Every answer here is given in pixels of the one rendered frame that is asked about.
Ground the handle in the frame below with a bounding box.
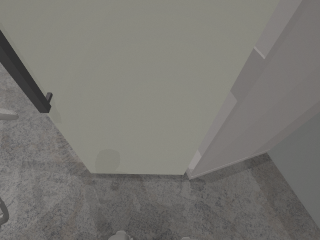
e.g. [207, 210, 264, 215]
[0, 30, 53, 113]

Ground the robot left shin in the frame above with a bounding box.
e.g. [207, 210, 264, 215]
[116, 230, 127, 235]

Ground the robot left hand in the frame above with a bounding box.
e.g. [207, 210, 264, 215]
[0, 108, 19, 121]

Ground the robot left upper arm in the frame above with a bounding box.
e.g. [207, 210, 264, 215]
[0, 197, 10, 228]

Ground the fridge door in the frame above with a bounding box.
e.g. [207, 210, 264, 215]
[0, 0, 280, 175]

